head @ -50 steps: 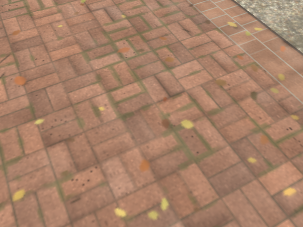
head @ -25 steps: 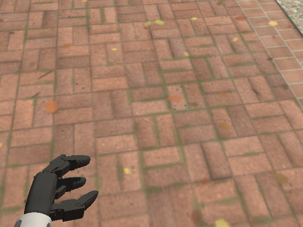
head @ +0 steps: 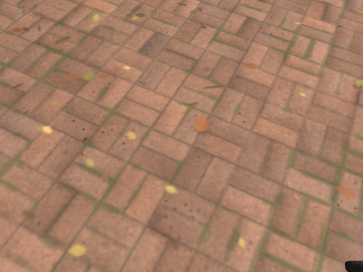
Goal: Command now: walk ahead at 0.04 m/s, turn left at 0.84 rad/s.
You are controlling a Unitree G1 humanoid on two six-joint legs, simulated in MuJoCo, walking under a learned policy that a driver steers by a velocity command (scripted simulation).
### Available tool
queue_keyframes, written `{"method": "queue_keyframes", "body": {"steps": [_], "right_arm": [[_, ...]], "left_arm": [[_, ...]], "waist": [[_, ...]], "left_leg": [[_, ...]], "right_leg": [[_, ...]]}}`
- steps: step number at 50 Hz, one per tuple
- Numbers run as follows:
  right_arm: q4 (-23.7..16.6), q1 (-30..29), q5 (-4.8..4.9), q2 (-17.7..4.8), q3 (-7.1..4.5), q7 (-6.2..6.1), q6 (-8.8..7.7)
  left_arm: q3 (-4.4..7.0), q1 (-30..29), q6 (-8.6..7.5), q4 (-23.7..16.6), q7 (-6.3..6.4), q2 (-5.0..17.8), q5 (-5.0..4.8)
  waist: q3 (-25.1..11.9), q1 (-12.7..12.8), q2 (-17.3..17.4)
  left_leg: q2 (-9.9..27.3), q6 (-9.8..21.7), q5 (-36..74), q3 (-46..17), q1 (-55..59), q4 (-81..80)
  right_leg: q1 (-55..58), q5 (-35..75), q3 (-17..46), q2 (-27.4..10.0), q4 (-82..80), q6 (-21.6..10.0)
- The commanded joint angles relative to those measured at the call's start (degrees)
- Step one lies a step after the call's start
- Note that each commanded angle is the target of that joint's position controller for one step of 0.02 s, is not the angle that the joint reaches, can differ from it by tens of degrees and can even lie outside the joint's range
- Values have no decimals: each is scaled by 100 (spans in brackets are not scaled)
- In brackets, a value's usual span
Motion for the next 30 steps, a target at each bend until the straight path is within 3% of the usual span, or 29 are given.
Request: {"method": "queue_keyframes", "body": {"steps": [1,2,3,4,6,10,12,14,15,16,17,18,19,20,21,22,24,27,30], "right_arm": [[-334,666,-214,-1320,-400,-53,-333],[-299,411,-107,-1134,-350,-88,-394],[-316,139,1,-888,-269,-138,-376],[-357,-65,-16,-787,-198,-188,-350],[-344,-199,-116,-671,-118,-229,-327],[-35,-144,-216,-159,96,-198,-374],[145,-73,-257,-385,44,-149,-392],[218,-141,-178,-648,-44,-174,-364],[255,-136,-118,-657,-59,-204,-349],[324,-19,-55,-613,-71,-239,-345],[337,185,-91,-497,-77,-284,-367],[210,217,-226,-310,-55,-313,-390],[10,-499,-227,-243,-27,-348,-409],[-90,-766,-156,-276,-56,-357,-410],[-19,-644,-94,-216,-77,-341,-385],[44,-500,-86,-196,-90,-324,-367],[54,-546,-118,-66,-78,-305,-407],[110,-526,-45,218,-4,-183,-524],[265,-162,27,34,-70,-82,-587]], "left_arm": [[101,-440,-69,-668,42,544,-7],[97,-291,-51,-564,97,491,-61],[108,-187,-32,-493,157,540,4],[114,-121,-13,-445,167,544,47],[65,154,19,-323,126,408,-2],[-181,220,83,-200,-2,-71,-57],[-125,170,115,-289,-43,192,-115],[-50,218,116,-372,-54,423,-142],[-41,302,106,-377,-62,429,-130],[-31,342,97,-403,-68,462,-90],[41,337,79,-474,-45,749,-45],[145,381,60,-496,6,1096,-85],[176,752,29,-474,8,1156,7],[157,1071,-54,-417,22,1051,125],[155,876,-108,-448,62,968,79],[159,590,-106,-534,105,885,-41],[139,278,19,-643,225,661,-203],[239,381,230,-714,316,714,-183],[314,307,310,-838,282,800,-212]], "waist": [[-1555,-483,1008],[-1364,-285,733],[-1283,-178,614],[-1303,-78,699],[-1475,30,760],[-1478,-159,887],[-1160,-231,1058],[-833,-174,1071],[-744,-126,1011],[-639,-119,821],[-596,-275,106],[-569,-452,-1035],[-477,92,-1555],[-648,301,-1328],[-742,131,-948],[-750,-31,-707],[-901,-116,-595],[-1192,-27,-722],[-1279,-46,-998]], "left_leg": [[1786,1826,3512,-2708,2408,-1417],[1495,1480,3197,-2250,2189,-1337],[1341,1234,3040,-1983,1998,-1286],[1218,1167,3258,-1759,1611,-1257],[1085,1143,3421,-1454,1394,-1225],[980,1019,2582,-964,1019,-1190],[1098,1064,1930,-1015,732,-1230],[1175,1005,1566,-1072,671,-1095],[1154,893,1410,-1059,702,-956],[1020,669,1042,-971,736,-735],[623,297,357,-596,536,-81],[-245,-246,-408,200,-51,939],[-812,-447,-1623,-1,-905,1866],[-707,-456,-2344,-519,-1366,2912],[-579,-449,-2106,-757,-1463,3300],[-494,-466,-1749,-815,-1498,3193],[-449,-543,-1181,-729,-1250,2308],[-673,-621,-862,-601,-611,1025],[-801,-589,-536,-578,168,-108]], "right_leg": [[-2279,-954,1339,480,2668,59],[-2257,-482,1413,362,2503,-32],[-2188,-143,1426,290,2234,-33],[-1778,85,1344,342,2205,2],[-1277,336,1207,446,1920,90],[-118,704,1108,242,324,79],[143,710,946,365,60,0],[83,748,747,515,-356,-155],[109,955,704,553,-704,-260],[107,1481,847,517,-1119,-406],[230,3099,1537,134,-1381,-650],[334,3679,2879,-608,-1846,-1316],[639,3509,4221,-1204,-2504,-2135],[1017,3339,4515,-1385,-2672,-2343],[1158,3196,4167,-1144,-2497,-2120],[1154,3197,3778,-893,-2361,-1846],[1153,3104,3370,-479,-2251,-1494],[1182,2964,3376,-221,-2112,-1384],[888,2633,3787,-171,-2132,-1357]]}}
